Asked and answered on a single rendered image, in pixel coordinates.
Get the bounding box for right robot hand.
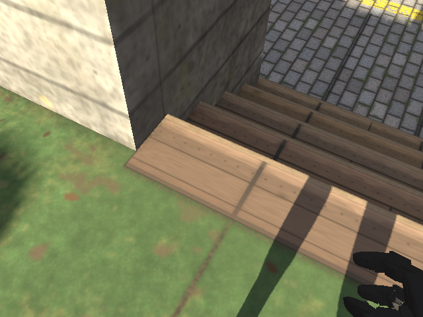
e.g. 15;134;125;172
343;251;423;317

